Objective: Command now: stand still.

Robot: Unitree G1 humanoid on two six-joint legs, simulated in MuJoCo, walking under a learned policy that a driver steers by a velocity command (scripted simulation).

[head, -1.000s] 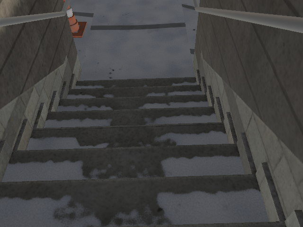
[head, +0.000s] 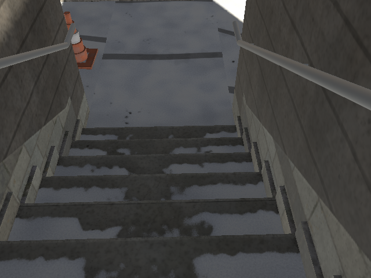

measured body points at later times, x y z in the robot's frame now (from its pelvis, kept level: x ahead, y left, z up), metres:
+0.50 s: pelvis +0.05 -0.01 +0.00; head +0.04 -0.02 +0.45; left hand +0.09 +0.23 -0.15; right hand -0.04 -0.25 -0.16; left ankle -0.01 +0.07 -0.75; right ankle +0.06 -0.11 -0.72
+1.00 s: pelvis +0.26 -0.07 -0.05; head +0.27 -0.09 +0.40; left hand +0.12 +0.17 -0.17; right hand +0.41 -0.31 -0.19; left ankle +0.41 +0.05 -0.75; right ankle +0.12 -0.15 -0.75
